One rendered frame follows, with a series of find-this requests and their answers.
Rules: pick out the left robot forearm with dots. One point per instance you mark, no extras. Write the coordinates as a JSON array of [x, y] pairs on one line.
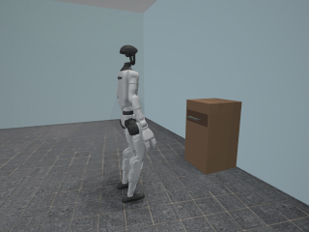
[[122, 107]]

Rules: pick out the robot head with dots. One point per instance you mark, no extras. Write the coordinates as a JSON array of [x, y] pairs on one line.
[[128, 51]]

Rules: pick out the right robot forearm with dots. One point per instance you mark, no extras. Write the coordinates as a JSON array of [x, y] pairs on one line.
[[136, 108]]

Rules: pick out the drawer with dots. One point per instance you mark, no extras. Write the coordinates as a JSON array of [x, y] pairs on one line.
[[198, 115]]

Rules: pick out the robot right hand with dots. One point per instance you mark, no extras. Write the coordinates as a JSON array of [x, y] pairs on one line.
[[147, 134]]

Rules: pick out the robot left upper arm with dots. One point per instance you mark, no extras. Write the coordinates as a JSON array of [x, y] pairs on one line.
[[117, 92]]

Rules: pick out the cabinet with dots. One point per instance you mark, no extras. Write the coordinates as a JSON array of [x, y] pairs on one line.
[[213, 148]]

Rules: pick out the robot right upper arm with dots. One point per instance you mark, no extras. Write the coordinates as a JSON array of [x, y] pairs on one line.
[[132, 78]]

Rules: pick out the handle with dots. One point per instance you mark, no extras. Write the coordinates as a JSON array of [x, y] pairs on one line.
[[191, 117]]

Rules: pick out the humanoid robot torso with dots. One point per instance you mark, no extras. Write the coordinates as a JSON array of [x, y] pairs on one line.
[[127, 114]]

